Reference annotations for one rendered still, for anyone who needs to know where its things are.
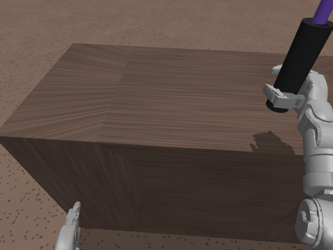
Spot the right robot hand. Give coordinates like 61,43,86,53
263,65,328,113

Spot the left robot hand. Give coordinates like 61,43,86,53
54,201,81,250

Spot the right robot arm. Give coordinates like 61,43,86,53
295,99,333,250

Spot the bottle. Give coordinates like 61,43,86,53
266,0,333,113

